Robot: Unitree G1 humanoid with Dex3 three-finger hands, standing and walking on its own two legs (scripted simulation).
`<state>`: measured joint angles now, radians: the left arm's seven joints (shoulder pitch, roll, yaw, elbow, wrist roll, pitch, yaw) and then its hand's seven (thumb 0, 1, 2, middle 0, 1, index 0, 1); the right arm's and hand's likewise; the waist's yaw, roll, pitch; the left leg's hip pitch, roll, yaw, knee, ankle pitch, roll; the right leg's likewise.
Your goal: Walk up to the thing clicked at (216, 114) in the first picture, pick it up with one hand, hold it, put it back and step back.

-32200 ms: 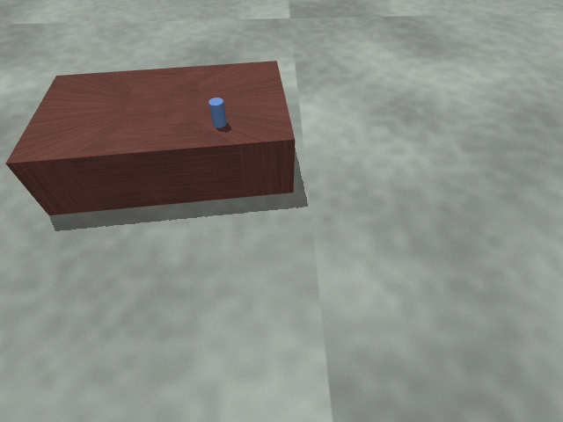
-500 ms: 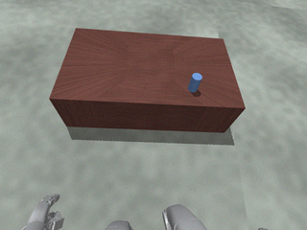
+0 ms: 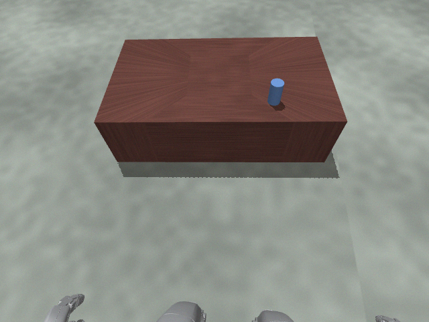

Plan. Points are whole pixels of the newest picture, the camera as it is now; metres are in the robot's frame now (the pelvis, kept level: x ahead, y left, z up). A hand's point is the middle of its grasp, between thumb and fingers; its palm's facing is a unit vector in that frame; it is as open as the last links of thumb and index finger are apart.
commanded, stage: step back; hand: right
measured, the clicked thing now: (275, 92) +1.07 -0.22 -0.37
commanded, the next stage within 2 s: stand in 1.24 s
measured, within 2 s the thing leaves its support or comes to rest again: neither
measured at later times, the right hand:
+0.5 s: hand out of the picture +0.02 -0.30 -0.14, palm faces -0.04 +0.92 -0.40, open 7.4 cm
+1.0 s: hand out of the picture +0.02 -0.28 -0.14, palm faces -0.04 +0.94 -0.34, open 7.4 cm
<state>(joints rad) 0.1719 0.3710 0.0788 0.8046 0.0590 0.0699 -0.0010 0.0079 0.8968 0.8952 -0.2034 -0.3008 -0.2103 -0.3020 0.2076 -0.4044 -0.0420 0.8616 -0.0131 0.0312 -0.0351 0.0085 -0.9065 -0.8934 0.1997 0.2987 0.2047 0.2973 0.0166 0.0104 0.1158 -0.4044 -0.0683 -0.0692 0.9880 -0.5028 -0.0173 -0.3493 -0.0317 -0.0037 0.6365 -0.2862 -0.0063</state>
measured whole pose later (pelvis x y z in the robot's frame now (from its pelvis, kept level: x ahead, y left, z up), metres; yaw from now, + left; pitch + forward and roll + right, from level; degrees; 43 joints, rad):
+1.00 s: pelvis -0.07 -0.03 +0.01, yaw +1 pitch -1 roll +0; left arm 0.14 0.37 0.03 1.03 0.02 -0.03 0.00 0.01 0.90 0.90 -0.20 -0.30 -0.21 -0.30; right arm 0.13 -0.34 -0.04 1.05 -0.03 -0.02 0.02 0.01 -0.91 -0.89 0.20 0.30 0.21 0.30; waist 0.01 0.00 0.05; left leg -0.27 0.01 -0.01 0.56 -0.27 -0.01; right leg -0.13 -0.02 0.02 0.51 -0.36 0.02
